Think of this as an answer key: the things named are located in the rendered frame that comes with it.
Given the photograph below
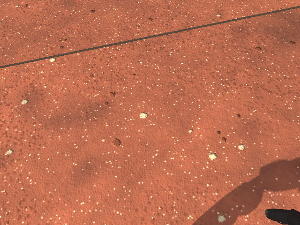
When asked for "right robot hand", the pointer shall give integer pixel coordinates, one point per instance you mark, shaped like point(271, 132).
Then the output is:
point(286, 217)

